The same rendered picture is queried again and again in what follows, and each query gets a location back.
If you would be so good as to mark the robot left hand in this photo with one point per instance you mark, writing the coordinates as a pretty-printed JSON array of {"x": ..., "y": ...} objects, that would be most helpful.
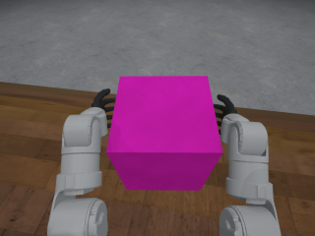
[{"x": 100, "y": 102}]

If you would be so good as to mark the left robot upper arm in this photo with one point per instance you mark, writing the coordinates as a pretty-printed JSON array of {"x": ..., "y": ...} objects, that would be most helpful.
[{"x": 79, "y": 217}]

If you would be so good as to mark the carton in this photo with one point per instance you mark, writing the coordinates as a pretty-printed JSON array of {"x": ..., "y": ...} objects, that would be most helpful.
[{"x": 164, "y": 134}]

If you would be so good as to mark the robot right hand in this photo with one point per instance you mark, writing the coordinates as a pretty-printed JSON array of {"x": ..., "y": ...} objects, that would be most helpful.
[{"x": 227, "y": 109}]

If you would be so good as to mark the robot right forearm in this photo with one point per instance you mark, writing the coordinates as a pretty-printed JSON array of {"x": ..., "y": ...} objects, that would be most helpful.
[{"x": 248, "y": 168}]

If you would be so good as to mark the robot left forearm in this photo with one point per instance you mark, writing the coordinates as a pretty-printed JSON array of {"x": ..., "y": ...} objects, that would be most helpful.
[{"x": 80, "y": 149}]

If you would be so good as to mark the right robot upper arm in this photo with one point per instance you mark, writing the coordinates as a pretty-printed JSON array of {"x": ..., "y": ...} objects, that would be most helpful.
[{"x": 248, "y": 221}]

